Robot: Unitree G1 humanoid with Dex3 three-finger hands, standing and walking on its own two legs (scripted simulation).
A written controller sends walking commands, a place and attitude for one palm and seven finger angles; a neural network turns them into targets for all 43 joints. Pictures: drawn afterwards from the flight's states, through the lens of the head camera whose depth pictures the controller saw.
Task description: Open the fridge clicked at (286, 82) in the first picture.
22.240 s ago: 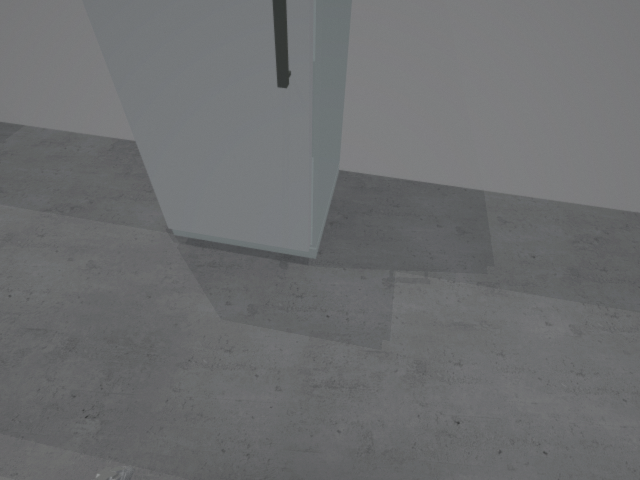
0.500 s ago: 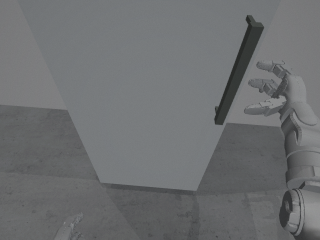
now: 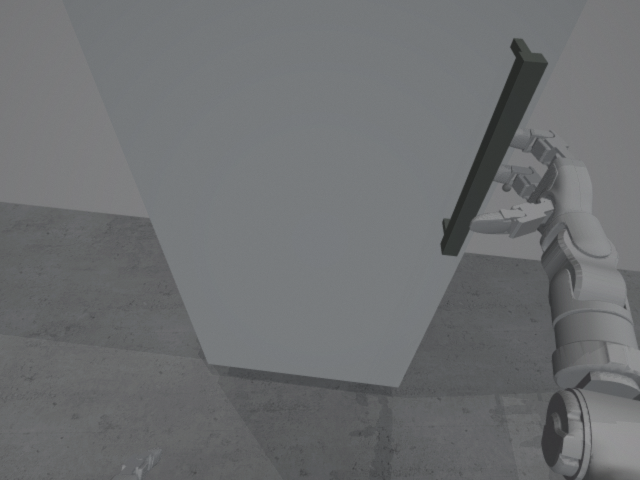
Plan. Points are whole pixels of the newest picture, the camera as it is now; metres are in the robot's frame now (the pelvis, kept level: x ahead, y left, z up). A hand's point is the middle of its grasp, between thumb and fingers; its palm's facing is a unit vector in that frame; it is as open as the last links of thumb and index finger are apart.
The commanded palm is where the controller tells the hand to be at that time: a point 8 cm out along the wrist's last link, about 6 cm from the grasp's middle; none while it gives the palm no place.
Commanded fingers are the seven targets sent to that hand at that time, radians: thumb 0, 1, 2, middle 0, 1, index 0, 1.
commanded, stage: feel for the door with the fingertips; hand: right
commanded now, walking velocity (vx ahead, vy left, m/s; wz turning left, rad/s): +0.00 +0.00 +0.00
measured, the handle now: (478, 164) +0.50 -0.15 +0.17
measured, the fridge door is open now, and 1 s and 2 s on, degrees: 0 0 0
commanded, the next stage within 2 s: slide the fingers in behind the handle in 0.52 s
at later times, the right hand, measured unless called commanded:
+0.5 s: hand (514, 174) +0.46 -0.18 +0.19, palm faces +0.01 +1.00 +0.01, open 14.0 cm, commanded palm +0.43 -0.23 +0.18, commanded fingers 0.00 0.50 -0.30 0.30 1.20 0.30 1.20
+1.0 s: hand (506, 174) +0.45 -0.17 +0.19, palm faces +0.01 +1.00 +0.00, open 14.0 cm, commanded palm +0.42 -0.22 +0.18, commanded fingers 0.00 0.50 -0.30 0.30 1.20 0.30 1.20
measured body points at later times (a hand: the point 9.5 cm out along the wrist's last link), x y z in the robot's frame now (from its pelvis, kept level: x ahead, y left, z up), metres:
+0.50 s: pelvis +0.00 +0.00 +0.00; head +0.02 +0.01 +0.45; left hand +0.06 +0.27 -0.12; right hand +0.45 -0.23 +0.19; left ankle -0.02 +0.11 -0.74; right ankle +0.01 -0.11 -0.74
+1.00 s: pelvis +0.00 -0.01 +0.00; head +0.01 +0.00 +0.45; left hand +0.07 +0.25 -0.12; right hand +0.45 -0.22 +0.19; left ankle -0.02 +0.11 -0.74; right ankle +0.01 -0.11 -0.74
